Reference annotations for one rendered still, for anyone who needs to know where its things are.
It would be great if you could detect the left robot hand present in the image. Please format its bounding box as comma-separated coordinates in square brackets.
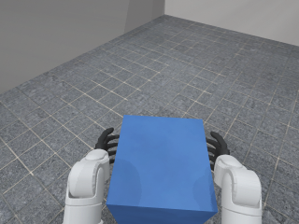
[94, 127, 120, 164]

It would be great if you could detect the robot right forearm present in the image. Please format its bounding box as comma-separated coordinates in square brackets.
[214, 154, 263, 224]

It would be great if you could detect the carton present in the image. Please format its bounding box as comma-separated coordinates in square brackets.
[106, 115, 219, 224]

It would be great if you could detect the right robot hand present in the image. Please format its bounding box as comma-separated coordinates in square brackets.
[206, 131, 230, 171]

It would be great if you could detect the robot left forearm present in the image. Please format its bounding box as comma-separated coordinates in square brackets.
[62, 148, 110, 224]

